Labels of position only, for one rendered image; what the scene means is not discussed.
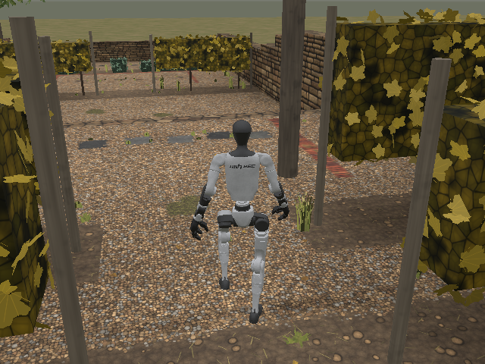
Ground humanoid robot torso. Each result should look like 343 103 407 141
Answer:
224 150 260 228

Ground robot right forearm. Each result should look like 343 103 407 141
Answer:
274 181 288 208

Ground robot right upper arm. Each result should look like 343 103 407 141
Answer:
258 152 281 193

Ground robot left forearm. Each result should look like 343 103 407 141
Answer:
193 184 211 221

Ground robot left upper arm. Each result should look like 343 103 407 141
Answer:
204 153 226 196

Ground left robot shin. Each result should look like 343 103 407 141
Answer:
218 231 229 281

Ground right robot hand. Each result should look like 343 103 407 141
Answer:
272 206 289 221

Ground left robot hand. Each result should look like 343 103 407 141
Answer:
190 219 208 240

